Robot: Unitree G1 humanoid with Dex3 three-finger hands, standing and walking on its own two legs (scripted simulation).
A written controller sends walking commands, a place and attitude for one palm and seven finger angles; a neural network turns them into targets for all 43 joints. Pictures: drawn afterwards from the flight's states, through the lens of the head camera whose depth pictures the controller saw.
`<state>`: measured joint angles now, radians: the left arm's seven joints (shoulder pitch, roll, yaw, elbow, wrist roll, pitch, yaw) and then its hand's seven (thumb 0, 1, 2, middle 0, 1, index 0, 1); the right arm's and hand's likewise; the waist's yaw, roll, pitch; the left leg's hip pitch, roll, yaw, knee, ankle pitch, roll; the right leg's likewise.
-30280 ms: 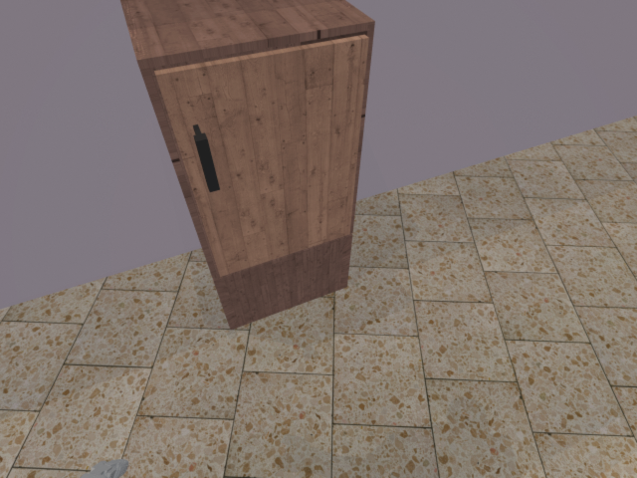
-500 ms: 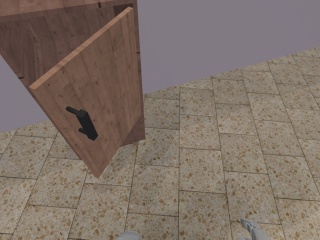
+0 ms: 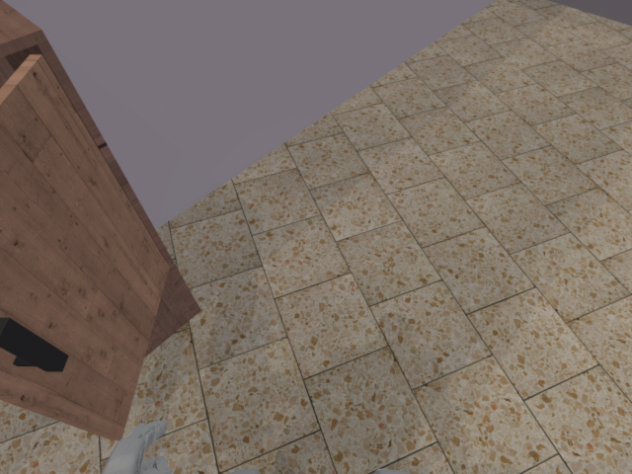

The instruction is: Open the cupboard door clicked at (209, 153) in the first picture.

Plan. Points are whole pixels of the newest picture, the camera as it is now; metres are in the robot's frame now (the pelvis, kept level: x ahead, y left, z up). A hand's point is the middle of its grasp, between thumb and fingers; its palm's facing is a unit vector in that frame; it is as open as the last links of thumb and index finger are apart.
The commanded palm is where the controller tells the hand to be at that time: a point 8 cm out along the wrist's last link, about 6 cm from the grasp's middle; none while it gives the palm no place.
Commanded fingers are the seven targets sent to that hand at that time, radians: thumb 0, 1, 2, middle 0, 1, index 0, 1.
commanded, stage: walk to a spot facing it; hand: left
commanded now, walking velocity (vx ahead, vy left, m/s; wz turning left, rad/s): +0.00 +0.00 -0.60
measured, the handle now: (12, 347) +0.26 +0.39 +0.01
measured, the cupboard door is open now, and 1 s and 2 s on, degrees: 42 42 42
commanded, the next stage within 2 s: none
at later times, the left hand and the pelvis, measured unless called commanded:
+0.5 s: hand (198, 439) +0.18 +0.18 -0.14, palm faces -0.27 -0.94 -0.20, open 7.4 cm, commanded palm none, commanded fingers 0.00 0.90 0.90 -0.20 -0.30 -0.20 -0.30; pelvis +0.03 +0.01 +0.02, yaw -18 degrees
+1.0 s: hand (236, 407) +0.23 +0.14 -0.17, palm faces -0.47 -0.87 -0.16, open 7.4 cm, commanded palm none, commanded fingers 0.00 0.90 0.90 -0.20 -0.30 -0.20 -0.30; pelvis +0.14 -0.03 +0.01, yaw -35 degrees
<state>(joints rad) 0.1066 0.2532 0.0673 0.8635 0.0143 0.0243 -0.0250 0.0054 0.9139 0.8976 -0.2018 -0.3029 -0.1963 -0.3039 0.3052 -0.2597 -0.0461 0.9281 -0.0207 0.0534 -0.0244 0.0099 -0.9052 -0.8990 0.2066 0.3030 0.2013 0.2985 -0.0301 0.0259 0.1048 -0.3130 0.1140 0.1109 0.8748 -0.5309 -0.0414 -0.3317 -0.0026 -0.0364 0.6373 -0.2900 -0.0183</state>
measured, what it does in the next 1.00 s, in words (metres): walks ahead, turning right: left foot, then right foot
